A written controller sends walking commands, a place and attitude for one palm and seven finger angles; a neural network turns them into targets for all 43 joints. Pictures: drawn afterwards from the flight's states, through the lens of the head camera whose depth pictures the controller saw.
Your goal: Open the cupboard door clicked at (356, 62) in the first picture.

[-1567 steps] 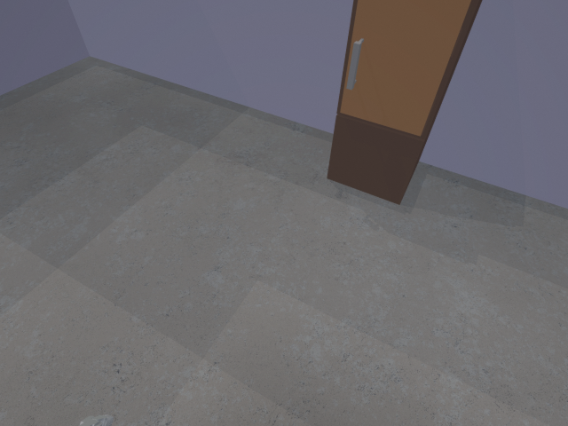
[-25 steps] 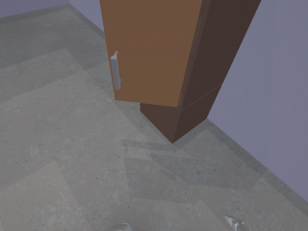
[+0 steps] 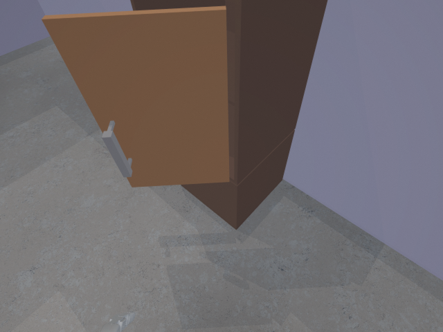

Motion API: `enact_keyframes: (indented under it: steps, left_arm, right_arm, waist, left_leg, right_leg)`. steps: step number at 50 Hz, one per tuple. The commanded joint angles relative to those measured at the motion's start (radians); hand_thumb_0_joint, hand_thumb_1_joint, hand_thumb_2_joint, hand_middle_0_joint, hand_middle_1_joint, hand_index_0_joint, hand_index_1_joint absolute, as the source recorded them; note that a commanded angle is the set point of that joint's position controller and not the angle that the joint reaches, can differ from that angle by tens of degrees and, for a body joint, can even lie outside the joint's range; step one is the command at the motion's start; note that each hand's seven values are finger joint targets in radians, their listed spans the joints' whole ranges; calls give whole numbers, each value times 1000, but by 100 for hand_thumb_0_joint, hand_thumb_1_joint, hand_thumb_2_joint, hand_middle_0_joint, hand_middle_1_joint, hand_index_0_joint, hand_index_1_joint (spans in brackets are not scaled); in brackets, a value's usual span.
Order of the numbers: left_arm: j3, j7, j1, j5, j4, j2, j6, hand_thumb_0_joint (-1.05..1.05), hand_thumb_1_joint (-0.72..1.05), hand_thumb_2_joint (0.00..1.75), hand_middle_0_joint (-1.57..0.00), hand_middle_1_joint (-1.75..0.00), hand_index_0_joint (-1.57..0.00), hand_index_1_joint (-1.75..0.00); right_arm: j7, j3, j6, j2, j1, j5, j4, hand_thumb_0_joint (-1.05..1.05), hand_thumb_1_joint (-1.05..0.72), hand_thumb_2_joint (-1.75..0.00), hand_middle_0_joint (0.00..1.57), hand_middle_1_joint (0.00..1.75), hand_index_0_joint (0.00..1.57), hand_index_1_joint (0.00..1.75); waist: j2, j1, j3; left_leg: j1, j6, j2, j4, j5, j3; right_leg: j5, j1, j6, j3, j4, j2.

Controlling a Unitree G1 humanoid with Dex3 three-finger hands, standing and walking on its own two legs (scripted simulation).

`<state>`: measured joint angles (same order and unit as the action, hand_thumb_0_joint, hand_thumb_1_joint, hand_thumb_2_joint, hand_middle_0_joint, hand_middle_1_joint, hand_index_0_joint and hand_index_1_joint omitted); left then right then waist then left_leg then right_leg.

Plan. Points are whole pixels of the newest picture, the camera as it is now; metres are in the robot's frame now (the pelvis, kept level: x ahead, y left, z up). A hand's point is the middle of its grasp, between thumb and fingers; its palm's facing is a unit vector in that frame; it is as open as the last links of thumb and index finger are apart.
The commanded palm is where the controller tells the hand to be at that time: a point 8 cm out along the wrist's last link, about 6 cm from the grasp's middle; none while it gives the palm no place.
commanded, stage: come to a stop and stand still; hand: left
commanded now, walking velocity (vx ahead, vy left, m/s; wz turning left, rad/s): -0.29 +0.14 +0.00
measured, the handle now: (120, 150) +0.60 +0.31 -0.10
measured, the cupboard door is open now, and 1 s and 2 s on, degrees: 45 45 45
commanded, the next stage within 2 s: look again from close up in 1.04 s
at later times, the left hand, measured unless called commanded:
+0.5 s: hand out of the picture +0.05 +0.22 -0.18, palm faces +0.05 -0.97 -0.23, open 7.4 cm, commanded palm none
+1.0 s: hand out of the picture +0.04 +0.18 -0.18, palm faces -0.01 -0.98 -0.22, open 7.4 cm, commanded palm none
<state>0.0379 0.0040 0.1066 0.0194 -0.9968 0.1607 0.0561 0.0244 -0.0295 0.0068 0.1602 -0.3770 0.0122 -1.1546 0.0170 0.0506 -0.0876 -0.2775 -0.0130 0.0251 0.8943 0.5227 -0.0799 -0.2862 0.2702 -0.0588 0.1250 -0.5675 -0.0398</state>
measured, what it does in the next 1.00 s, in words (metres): steps on the spot: left foot, then right foot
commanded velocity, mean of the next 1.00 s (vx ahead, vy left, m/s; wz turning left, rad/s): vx -0.07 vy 0.00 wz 0.00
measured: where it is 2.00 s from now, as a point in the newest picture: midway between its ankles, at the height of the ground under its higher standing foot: outside the picture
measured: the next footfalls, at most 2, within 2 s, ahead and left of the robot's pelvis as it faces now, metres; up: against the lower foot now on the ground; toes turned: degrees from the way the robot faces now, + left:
left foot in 0.28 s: +0.13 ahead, +0.13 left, +0.00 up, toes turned +6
right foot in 0.58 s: +0.01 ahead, -0.12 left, +0.00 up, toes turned -2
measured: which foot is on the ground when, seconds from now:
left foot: up 0.00-0.26, down 0.28-1.00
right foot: down 0.00-0.30, up 0.32-0.56, down 0.58-1.00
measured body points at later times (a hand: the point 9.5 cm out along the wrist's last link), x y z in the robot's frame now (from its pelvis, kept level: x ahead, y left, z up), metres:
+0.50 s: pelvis +0.02 +0.02 +0.00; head +0.06 +0.03 +0.45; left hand +0.05 +0.27 -0.16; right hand +0.12 -0.22 -0.14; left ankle +0.08 +0.13 -0.73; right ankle -0.03 -0.10 -0.69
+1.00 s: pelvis -0.01 +0.00 -0.01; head -0.01 +0.00 +0.44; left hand +0.04 +0.23 -0.16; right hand -0.03 -0.23 -0.17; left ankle +0.08 +0.13 -0.73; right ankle -0.03 -0.12 -0.73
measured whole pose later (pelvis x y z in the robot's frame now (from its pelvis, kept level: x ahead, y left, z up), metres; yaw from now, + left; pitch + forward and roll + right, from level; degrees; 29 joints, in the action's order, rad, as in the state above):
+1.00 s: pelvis -0.01 +0.00 -0.01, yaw -1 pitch -1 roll +0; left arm 0.02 0.03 0.31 0.02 -0.95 0.17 -0.02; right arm 0.01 -0.02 0.03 0.17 -0.37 0.03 -0.99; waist 0.01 0.04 0.00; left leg -0.41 -0.01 0.04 0.62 0.19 -0.01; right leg -0.39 0.25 -0.01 0.02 -0.66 -0.01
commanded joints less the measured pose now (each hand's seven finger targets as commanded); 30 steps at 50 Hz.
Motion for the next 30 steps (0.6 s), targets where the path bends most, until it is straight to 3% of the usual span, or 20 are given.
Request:
enact_keyframes:
  steps: [1,3,7,9,11,12,13,14,15,16,17,19,21,25,26,27,28,29,30]
  left_arm:
    - [14,30,120,-7,-9,136,-8,0,90,90,-20,-30,-20,-30]
    - [18,34,101,-4,-8,150,-16,0,90,90,-20,-30,-20,-30]
    - [41,42,116,-1,3,176,-42,0,90,90,-20,-30,-20,-30]
    - [47,43,109,0,8,183,-51,0,90,90,-20,-30,-20,-30]
    - [50,44,91,-2,16,189,-58,0,90,90,-20,-30,-20,-30]
    - [47,43,90,-7,19,180,-64,0,90,90,-20,-30,-20,-30]
    - [39,41,126,-7,26,139,-72,0,90,90,-20,-30,-20,-30]
    - [26,44,151,-14,39,94,-80,0,90,90,-20,-30,-20,-30]
    - [21,45,139,-12,52,99,-83,0,90,90,-20,-30,-20,-30]
    - [24,43,123,-13,49,96,-96,0,90,90,-20,-30,-20,-30]
    - [32,39,121,-10,41,115,-100,0,90,90,-20,-30,-20,-30]
    - [34,31,146,-10,29,115,-102,0,90,90,-20,-30,-20,-30]
    - [31,25,154,-8,29,106,-103,0,90,90,-20,-30,-20,-30]
    - [15,17,159,-5,32,85,-92,0,90,90,-20,-30,-20,-30]
    - [-7,45,301,-2,0,101,-69,0,90,90,-20,-30,-20,-30]
    - [2,48,263,8,61,149,-52,0,90,90,-20,-30,-20,-30]
    - [16,44,216,15,81,195,-34,0,90,90,-20,-30,-20,-30]
    - [15,45,208,19,100,231,-20,0,90,90,-20,-30,-20,-30]
    - [17,44,187,22,108,235,-23,0,90,90,-20,-30,-20,-30]
  right_arm:
    - [4,4,-8,14,15,-9,61,0,-90,-90,20,30,20,30]
    - [1,-1,8,12,2,-14,54,0,-90,-90,20,30,20,30]
    - [-1,-22,31,49,62,-6,95,0,-90,-90,20,30,20,30]
    - [0,-30,39,62,88,-4,117,0,-90,-90,20,30,20,30]
    - [0,-34,36,77,69,-1,123,0,-90,-90,20,30,20,30]
    - [-1,-36,31,93,58,1,122,0,-90,-90,20,30,20,30]
    - [0,-42,21,136,55,8,133,0,-90,-90,20,30,20,30]
    - [4,-46,18,202,46,12,152,0,-90,-90,20,30,20,30]
    - [12,-47,16,210,51,16,164,0,-90,-90,20,30,20,30]
    - [25,-43,11,216,82,18,172,0,-90,-90,20,30,20,30]
    - [31,-40,13,208,130,18,189,0,-90,-90,20,30,20,30]
    - [32,-33,12,189,199,20,220,0,-90,-90,20,30,20,30]
    - [28,-38,12,203,204,17,224,0,-90,-90,20,30,20,30]
    - [17,-46,10,213,177,14,203,0,-90,-90,20,30,20,30]
    - [8,-67,-3,257,239,-5,236,0,-90,-90,20,30,20,30]
    - [-13,-44,-2,152,215,-5,289,0,-90,-90,20,30,20,30]
    - [-27,-25,-3,91,201,10,317,0,-90,-90,20,30,20,30]
    - [-29,-22,-7,69,200,9,334,0,-90,-90,20,30,20,30]
    - [-30,-28,-10,71,168,3,329,0,-90,-90,20,30,20,30]
  waist:
    - [-128,-51,106]
    - [-159,-42,116]
    - [-160,-60,94]
    - [-168,-55,72]
    - [-192,-33,79]
    - [-139,-26,84]
    - [25,-37,114]
    - [202,-39,124]
    - [151,-23,112]
    - [218,-28,121]
    - [253,-38,113]
    - [141,-61,121]
    - [100,-56,138]
    - [141,-34,164]
    - [68,-103,249]
    - [-59,-80,201]
    - [-102,-62,173]
    - [-84,-40,159]
    - [-68,-21,189]
  left_leg:
    - [-120,-33,37,0,-63,54]
    - [-70,-43,12,-78,-114,26]
    - [-87,-44,-6,-143,-142,20]
    - [-69,-40,-11,-194,-165,22]
    - [14,-32,-3,-331,-278,25]
    - [98,-17,25,-416,-449,36]
    - [163,46,161,-445,-735,186]
    - [119,155,314,-500,-978,312]
    - [67,223,353,-547,-974,338]
    - [33,240,350,-564,-918,358]
    - [23,237,332,-559,-865,324]
    - [46,225,302,-539,-773,263]
    - [73,207,284,-553,-659,237]
    - [95,185,260,-569,-508,238]
    - [196,108,213,-318,-719,129]
    - [-18,69,116,-238,-492,78]
    - [-115,18,21,-208,-232,0]
    - [-86,5,-15,-168,-139,10]
    - [-75,10,-37,-208,-164,4]
  right_leg:
    - [892,-170,-117,-162,209,-269]
    - [879,-148,-103,-116,195,-235]
    - [797,-152,-110,-139,167,-250]
    - [762,-126,-107,-148,147,-250]
    - [644,-87,-80,-146,100,-234]
    - [531,-33,-46,-132,57,-202]
    - [273,46,16,-81,-28,-112]
    - [-120,43,57,-27,-148,-22]
    - [-356,52,53,-72,-331,25]
    - [-372,78,57,-136,-446,23]
    - [-341,106,57,-178,-511,16]
    - [-284,129,65,-172,-519,16]
    - [-256,124,71,-146,-458,15]
    - [-224,30,67,-92,-178,15]
    - [-70,68,48,-148,3,-5]
    - [55,1,25,-269,123,-53]
    - [241,-45,-36,-391,154,-185]
    - [363,-4,-73,-400,126,-223]
    - [441,-62,-69,-325,56,-170]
